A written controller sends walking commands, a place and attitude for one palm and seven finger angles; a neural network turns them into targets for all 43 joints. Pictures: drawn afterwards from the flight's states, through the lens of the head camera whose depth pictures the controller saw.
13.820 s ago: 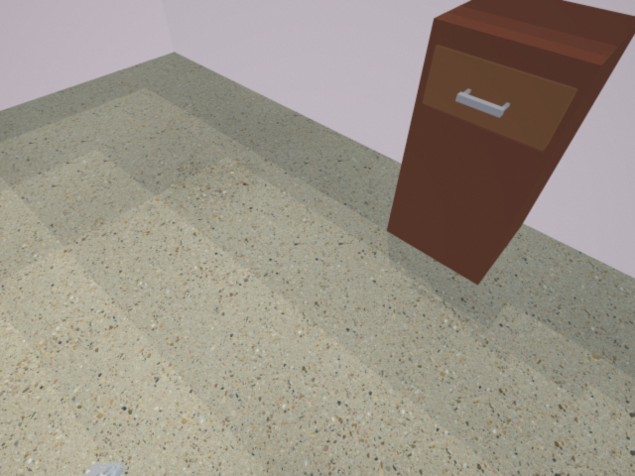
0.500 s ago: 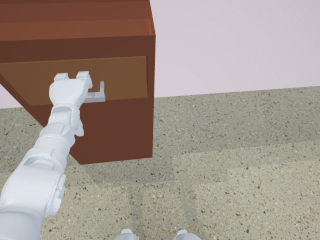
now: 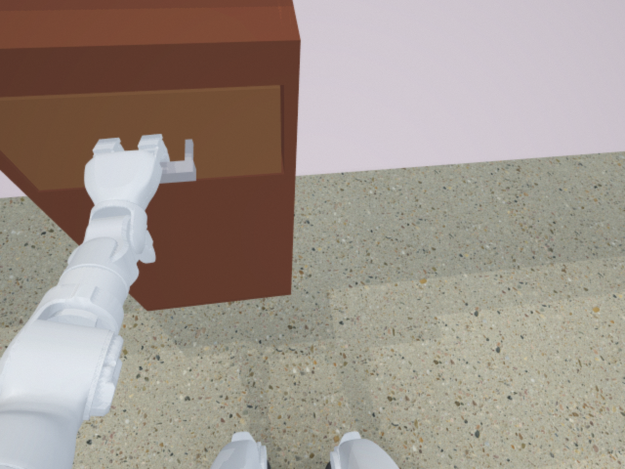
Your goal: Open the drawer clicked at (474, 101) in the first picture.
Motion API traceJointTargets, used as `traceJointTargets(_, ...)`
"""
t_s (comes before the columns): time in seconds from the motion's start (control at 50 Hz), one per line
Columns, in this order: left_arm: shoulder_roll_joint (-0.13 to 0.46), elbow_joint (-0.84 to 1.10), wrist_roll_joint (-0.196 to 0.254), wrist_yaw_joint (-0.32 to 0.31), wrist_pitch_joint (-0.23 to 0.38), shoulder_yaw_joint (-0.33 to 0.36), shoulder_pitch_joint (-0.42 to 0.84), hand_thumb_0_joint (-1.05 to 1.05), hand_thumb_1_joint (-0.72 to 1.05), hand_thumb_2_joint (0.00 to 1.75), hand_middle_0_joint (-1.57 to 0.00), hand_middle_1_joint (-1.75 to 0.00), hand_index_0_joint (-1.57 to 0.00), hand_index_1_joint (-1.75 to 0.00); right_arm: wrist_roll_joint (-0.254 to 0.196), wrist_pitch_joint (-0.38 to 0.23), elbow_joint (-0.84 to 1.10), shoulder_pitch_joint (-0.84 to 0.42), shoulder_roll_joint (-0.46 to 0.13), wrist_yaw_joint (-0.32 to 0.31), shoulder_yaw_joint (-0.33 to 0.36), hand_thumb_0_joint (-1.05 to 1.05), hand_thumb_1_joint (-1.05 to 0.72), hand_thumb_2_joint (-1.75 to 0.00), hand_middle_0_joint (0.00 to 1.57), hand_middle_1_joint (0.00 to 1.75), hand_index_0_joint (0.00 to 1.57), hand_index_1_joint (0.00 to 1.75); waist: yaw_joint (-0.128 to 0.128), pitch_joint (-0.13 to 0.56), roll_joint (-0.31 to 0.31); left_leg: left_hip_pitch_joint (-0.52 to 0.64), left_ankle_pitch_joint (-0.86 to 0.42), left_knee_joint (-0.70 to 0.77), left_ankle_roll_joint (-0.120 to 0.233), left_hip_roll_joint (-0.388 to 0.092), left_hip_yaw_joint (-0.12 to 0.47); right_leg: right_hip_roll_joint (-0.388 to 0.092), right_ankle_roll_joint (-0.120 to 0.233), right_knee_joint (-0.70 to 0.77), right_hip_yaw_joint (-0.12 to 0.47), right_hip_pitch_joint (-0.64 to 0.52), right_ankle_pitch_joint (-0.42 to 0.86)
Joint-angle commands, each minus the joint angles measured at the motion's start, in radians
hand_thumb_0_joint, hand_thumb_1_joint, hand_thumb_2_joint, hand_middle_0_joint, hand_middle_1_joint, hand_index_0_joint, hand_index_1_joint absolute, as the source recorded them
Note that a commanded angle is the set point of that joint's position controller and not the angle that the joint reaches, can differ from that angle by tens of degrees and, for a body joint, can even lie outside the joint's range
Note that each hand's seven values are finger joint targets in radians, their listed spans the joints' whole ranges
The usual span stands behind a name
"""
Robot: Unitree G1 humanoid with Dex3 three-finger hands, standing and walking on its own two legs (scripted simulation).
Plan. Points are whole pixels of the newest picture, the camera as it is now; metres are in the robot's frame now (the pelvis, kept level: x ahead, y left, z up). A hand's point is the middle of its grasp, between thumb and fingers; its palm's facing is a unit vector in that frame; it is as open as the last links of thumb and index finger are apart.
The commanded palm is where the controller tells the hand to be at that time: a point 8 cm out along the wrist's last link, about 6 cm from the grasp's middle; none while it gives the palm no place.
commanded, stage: lower the fingers behind the handle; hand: left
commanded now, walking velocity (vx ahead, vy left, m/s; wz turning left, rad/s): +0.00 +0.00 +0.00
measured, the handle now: (146, 161) +0.54 +0.20 +0.01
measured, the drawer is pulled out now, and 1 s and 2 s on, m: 0.00 0.00 0.06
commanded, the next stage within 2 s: close the thumb around the handle in 0.42 s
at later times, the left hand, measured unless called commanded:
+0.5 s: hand (148, 196) +0.50 +0.20 -0.01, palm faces -0.06 -0.04 -1.00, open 13.8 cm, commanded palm +0.48 +0.19 +0.04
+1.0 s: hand (140, 201) +0.49 +0.21 -0.01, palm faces -0.05 -0.05 -1.00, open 7.8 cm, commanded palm +0.48 +0.21 +0.04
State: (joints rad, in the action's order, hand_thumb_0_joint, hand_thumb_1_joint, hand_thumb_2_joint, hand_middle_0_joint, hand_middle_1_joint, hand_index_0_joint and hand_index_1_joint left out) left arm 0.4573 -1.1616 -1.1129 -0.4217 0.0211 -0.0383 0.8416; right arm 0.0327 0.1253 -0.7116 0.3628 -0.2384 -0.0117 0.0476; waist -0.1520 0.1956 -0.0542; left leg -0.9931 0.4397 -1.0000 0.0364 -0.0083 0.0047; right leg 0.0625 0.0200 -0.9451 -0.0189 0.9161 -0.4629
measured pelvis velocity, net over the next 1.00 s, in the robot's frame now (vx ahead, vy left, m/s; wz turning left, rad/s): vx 0.00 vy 0.00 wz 0.00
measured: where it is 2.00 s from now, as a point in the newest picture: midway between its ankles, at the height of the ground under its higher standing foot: outside the picture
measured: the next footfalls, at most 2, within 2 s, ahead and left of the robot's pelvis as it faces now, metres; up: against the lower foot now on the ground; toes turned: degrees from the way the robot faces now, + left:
none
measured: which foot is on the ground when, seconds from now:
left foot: down 0.00-1.00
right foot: down 0.00-1.00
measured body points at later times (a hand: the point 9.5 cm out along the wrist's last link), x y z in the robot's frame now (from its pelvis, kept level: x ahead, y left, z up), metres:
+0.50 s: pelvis +0.00 +0.00 +0.00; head +0.12 +0.01 +0.43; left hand +0.49 +0.20 +0.04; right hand -0.01 -0.26 -0.13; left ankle +0.01 +0.09 -0.67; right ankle -0.02 -0.11 -0.67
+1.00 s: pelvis +0.00 +0.00 +0.00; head +0.12 +0.01 +0.43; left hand +0.48 +0.21 +0.05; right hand +0.01 -0.27 -0.12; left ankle +0.01 +0.09 -0.67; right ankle -0.02 -0.11 -0.67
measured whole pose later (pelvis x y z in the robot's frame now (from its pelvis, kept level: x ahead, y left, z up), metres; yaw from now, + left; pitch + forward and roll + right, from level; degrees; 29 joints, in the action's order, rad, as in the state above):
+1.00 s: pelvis +0.00 +0.00 +0.00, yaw +0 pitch +25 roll -3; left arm 0.46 -1.13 -1.10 -0.42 0.03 -0.03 0.82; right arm 0.03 0.12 -0.70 0.35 -0.24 -0.02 0.04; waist -0.15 0.20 -0.06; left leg -0.99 0.45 -1.01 0.03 -0.01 0.00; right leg 0.07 0.02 -0.95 -0.02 0.92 -0.47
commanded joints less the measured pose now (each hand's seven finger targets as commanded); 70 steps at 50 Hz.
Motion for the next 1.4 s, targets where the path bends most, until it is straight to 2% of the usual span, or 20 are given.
traceJointTargets(0.0, 0.224, 0.191, -0.007, -0.053, -0.002, 0.058, 0.436, 0.0, -0.5, 0.3, -0.3, -1.2, -0.3, -1.2, 0.01, -0.018, 0.037, 0.151, -0.175, -0.008, 0.061, 0.0, -0.9, -0.9, 0.2, 0.3, 0.2, 0.3, -0.019, 0.448, -0.084, 0.424, -0.456, 0.047, 0.009, 0.006, 0.027, 0.016, 0.017, 0.086, -0.011, -0.07, 0.358)
traceJointTargets(0.04, 0.233, 0.21, -0.009, -0.061, -0.006, 0.069, 0.434, 0.0, -0.5, 0.3, -0.3, -1.2, -0.3, -1.2, 0.012, -0.017, 0.037, 0.149, -0.175, -0.006, 0.063, 0.0, -0.9, -0.9, 0.2, 0.3, 0.2, 0.3, -0.01, 0.488, -0.097, 0.447, -0.475, 0.041, 0.004, 0.005, 0.029, 0.017, 0.018, 0.081, -0.013, -0.078, 0.364)
traceJointTargets(0.1, 0.183, 0.185, -0.006, -0.063, -0.037, 0.026, 0.46, 0.0, -0.5, 0.3, -0.3, -1.2, -0.3, -1.2, 0.009, -0.017, 0.032, 0.152, -0.174, -0.003, 0.062, 0.0, -0.9, -0.9, 0.2, 0.3, 0.2, 0.3, -0.035, 0.442, -0.083, 0.446, -0.455, 0.048, 0.004, 0.0, 0.038, 0.02, 0.016, 0.09, -0.023, -0.044, 0.333)
traceJointTargets(0.16, 0.208, 0.203, 0.007, -0.053, -0.047, 0.045, 0.482, 0.0, -0.5, 0.3, -0.3, -1.2, -0.3, -1.2, 0.009, -0.016, 0.033, 0.153, -0.177, -0.006, 0.061, 0.0, -0.9, -0.9, 0.2, 0.3, 0.2, 0.3, -0.033, 0.477, -0.073, 0.461, -0.46, 0.053, 0.007, 0.001, 0.04, 0.019, 0.016, 0.094, -0.02, -0.073, 0.344)
traceJointTargets(0.18, 0.224, 0.188, 0.004, -0.049, -0.051, 0.051, 0.461, 0.0, -0.5, 0.3, -0.3, -1.2, -0.3, -1.2, 0.006, -0.013, 0.033, 0.155, -0.178, -0.008, 0.057, 0.0, -0.9, -0.9, 0.2, 0.3, 0.2, 0.3, -0.025, 0.474, -0.083, 0.456, -0.454, 0.056, 0.007, 0.003, 0.037, 0.019, 0.015, 0.097, -0.018, -0.077, 0.342)
traceJointTargets(0.26, 0.183, 0.161, 0.008, -0.029, -0.051, 0.015, 0.477, 0.0, -0.5, 0.3, -0.3, -1.2, -0.3, -1.2, 0.003, -0.018, 0.032, 0.155, -0.172, -0.013, 0.052, 0.0, -0.9, -0.9, 0.2, 0.3, 0.2, 0.3, -0.045, 0.41, -0.055, 0.421, -0.419, 0.063, 0.012, 0.004, 0.036, 0.018, 0.015, 0.109, -0.018, -0.07, 0.324)
traceJointTargets(0.38, 0.178, 0.17, 0.007, -0.026, -0.023, 0.014, 0.467, 0.0, -0.5, 0.3, -0.3, -1.2, -0.3, -1.2, 0.005, -0.026, 0.034, 0.164, -0.169, -0.014, 0.052, 0.0, -0.9, -0.9, 0.2, 0.3, 0.2, 0.3, -0.04, 0.429, -0.079, 0.432, -0.433, 0.055, 0.01, 0.001, 0.038, 0.019, 0.017, 0.098, -0.02, -0.051, 0.322)
traceJointTargets(0.4, 0.215, 0.176, 0.003, -0.031, -0.021, 0.046, 0.458, 0.0, -0.5, 0.3, -0.3, -1.2, -0.3, -1.2, 0.006, -0.024, 0.033, 0.166, -0.173, -0.013, 0.052, 0.0, -0.9, -0.9, 0.2, 0.3, 0.2, 0.3, -0.026, 0.435, -0.084, 0.427, -0.437, 0.055, 0.008, 0.0, 0.039, 0.018, 0.018, 0.091, -0.021, -0.056, 0.324)
traceJointTargets(0.5, 0.214, 0.219, -0.002, -0.05, -0.027, 0.058, 0.43, 0.0, -0.5, 0.3, -0.3, -1.2, -0.3, -1.2, 0.011, -0.02, 0.039, 0.164, -0.17, -0.005, 0.058, 0.0, -0.9, -0.9, 0.2, 0.3, 0.2, 0.3, -0.006, 0.501, -0.106, 0.455, -0.51, 0.045, 0.005, 0.002, 0.028, 0.019, 0.018, 0.081, -0.018, -0.102, 0.399)
traceJointTargets(0.58, 0.182, 0.224, 0.011, -0.052, -0.039, 0.04, 0.414, 0.0, -0.28, 0.4, -0.32, -1.22, -0.32, -1.22, 0.007, -0.016, 0.036, 0.162, -0.169, -0.002, 0.06, 0.0, -0.9, -0.9, 0.2, 0.3, 0.2, 0.3, -0.015, 0.481, -0.065, 0.442, -0.503, 0.054, 0.009, 0.004, 0.023, 0.018, 0.014, 0.097, -0.014, -0.133, 0.425)
traceJointTargets(0.7, 0.217, 0.187, 0.018, -0.039, -0.042, 0.052, 0.398, 0.0, 0.06, 0.54, -0.34, -1.26, -0.34, -1.26, 0.0, -0.015, 0.03, 0.151, -0.173, -0.012, 0.055, 0.0, -0.9, -0.9, 0.2, 0.3, 0.2, 0.3, -0.021, 0.41, -0.026, 0.386, -0.419, 0.071, 0.018, 0.011, 0.009, 0.013, 0.01, 0.122, -0.004, -0.156, 0.397)
traceJointTargets(0.78, 0.247, 0.21, 0.011, -0.027, -0.019, 0.069, 0.387, 0.0, 0.28, 0.64, -0.36, -1.28, -0.36, -1.28, 0.001, -0.016, 0.037, 0.147, -0.171, -0.016, 0.054, 0.0, -0.9, -0.9, 0.2, 0.3, 0.2, 0.3, -0.009, 0.438, -0.046, 0.397, -0.444, 0.066, 0.015, 0.013, 0.009, 0.011, 0.011, 0.111, 0.0, -0.167, 0.425)
traceJointTargets(0.82, 0.205, 0.202, 0.013, -0.021, -0.012, 0.042, 0.365, 0.0, 0.4, 0.68, -0.36, -1.3, -0.36, -1.3, 0.0, -0.018, 0.04, 0.146, -0.165, -0.015, 0.055, 0.0, -0.9, -0.9, 0.2, 0.3, 0.2, 0.3, -0.013, 0.419, -0.053, 0.389, -0.442, 0.061, 0.016, 0.015, 0.003, 0.012, 0.012, 0.115, 0.001, -0.161, 0.428)
traceJointTargets(0.86, 0.248, 0.204, 0.016, -0.022, -0.006, 0.076, 0.364, 0.0, 0.51, 0.73, -0.37, -1.31, -0.37, -1.31, 0.001, -0.015, 0.041, 0.14, -0.169, -0.016, 0.052, 0.0, -0.9, -0.9, 0.2, 0.3, 0.2, 0.3, -0.003, 0.415, -0.052, 0.375, -0.44, 0.061, 0.016, 0.015, 0.003, 0.011, 0.013, 0.107, 0.003, -0.166, 0.43)
traceJointTargets(1.0, 0.266, 0.186, 0.011, -0.042, -0.012, 0.077, 0.393, 0.0, 0.9, 0.9, -0.4, -1.35, -0.4, -1.35, 0.0, -0.016, 0.044, 0.14, -0.175, -0.015, 0.051, 0.0, -0.9, -0.9, 0.2, 0.3, 0.2, 0.3, -0.015, 0.412, -0.043, 0.343, -0.401, 0.05, 0.018, 0.018, 0.0, 0.01, 0.009, 0.102, 0.006, -0.15, 0.404)
traceJointTargets(1.02, 0.288, 0.168, 0.009, -0.043, -0.022, 0.094, 0.368, 0.0, 0.9, 0.9, -0.4, -1.35, -0.4, -1.35, -0.001, -0.012, 0.046, 0.138, -0.178, -0.016, 0.049, 0.0, -0.9, -0.9, 0.2, 0.3, 0.2, 0.3, -0.004, 0.413, -0.032, 0.336, -0.396, 0.053, 0.018, 0.02, 0.001, 0.011, 0.01, 0.102, 0.004, -0.157, 0.394)
traceJointTargets(1.14, 0.243, 0.172, 0.011, -0.037, -0.046, 0.056, 0.403, 0.0, 0.9, 0.9, -0.4, -1.35, -0.4, -1.35, -0.002, -0.008, 0.05, 0.139, -0.177, -0.016, 0.049, 0.0, -0.9, -0.9, 0.2, 0.3, 0.2, 0.3, -0.016, 0.418, -0.062, 0.387, -0.417, 0.061, 0.012, 0.014, 0.011, 0.015, 0.012, 0.106, -0.008, -0.122, 0.367)
traceJointTargets(1.24, 0.261, 0.187, 0.024, -0.026, -0.034, 0.07, 0.429, 0.0, 0.9, 0.9, -0.4, -1.35, -0.4, -1.35, -0.003, -0.013, 0.047, 0.148, -0.178, -0.02, 0.049, 0.0, -0.9, -0.9, 0.2, 0.3, 0.2, 0.3, -0.019, 0.44, -0.059, 0.403, -0.419, 0.063, 0.015, 0.01, 0.016, 0.015, 0.011, 0.108, -0.007, -0.125, 0.363)
traceJointTargets(1.3, 0.233, 0.184, 0.025, -0.021, -0.022, 0.047, 0.434, 0.0, 0.9, 0.9, -0.4, -1.35, -0.4, -1.35, -0.003, -0.015, 0.046, 0.147, -0.175, -0.02, 0.047, 0.0, -0.9, -0.9, 0.2, 0.3, 0.2, 0.3, -0.024, 0.414, -0.069, 0.401, -0.406, 0.068, 0.014, 0.008, 0.021, 0.016, 0.012, 0.109, -0.011, -0.101, 0.338)
traceJointTargets(1.38, 0.246, 0.18, 0.025, -0.02, -0.014, 0.077, 0.336, 0.0, 0.9, 0.9, -0.4, -1.35, -0.4, -1.35, -0.003, -0.013, 0.054, 0.145, -0.177, -0.015, 0.049, 0.0, -0.9, -0.9, 0.2, 0.3, 0.2, 0.3, 0.009, 0.437, -0.057, 0.404, -0.414, 0.075, 0.012, 0.009, 0.02, 0.018, 0.016, 0.104, -0.013, -0.127, 0.343)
